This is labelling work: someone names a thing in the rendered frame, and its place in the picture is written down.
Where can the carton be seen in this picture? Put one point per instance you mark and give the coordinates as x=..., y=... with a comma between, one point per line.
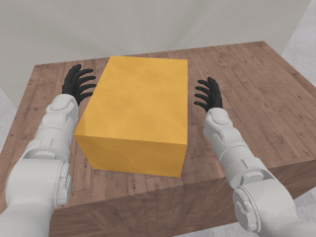
x=137, y=118

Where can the robot left upper arm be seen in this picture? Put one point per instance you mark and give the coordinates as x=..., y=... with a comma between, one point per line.
x=37, y=187

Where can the robot right upper arm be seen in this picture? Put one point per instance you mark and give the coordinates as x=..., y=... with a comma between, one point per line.
x=266, y=208

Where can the robot right hand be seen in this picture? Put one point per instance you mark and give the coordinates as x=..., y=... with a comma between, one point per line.
x=213, y=98

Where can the pedestal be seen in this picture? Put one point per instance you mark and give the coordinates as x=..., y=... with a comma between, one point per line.
x=268, y=101

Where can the left robot forearm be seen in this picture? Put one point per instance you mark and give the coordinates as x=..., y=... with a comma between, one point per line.
x=54, y=135

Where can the robot left hand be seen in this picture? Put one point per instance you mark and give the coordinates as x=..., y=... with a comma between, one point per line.
x=72, y=82

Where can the right robot forearm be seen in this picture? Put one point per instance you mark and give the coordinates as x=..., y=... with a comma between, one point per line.
x=240, y=165

